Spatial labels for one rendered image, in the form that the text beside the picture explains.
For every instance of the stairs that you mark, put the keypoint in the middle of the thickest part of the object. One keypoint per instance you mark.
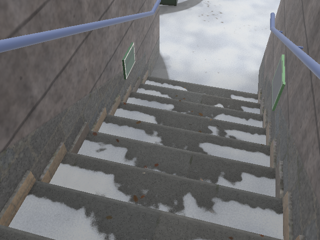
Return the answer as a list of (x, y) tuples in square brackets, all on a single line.
[(177, 161)]

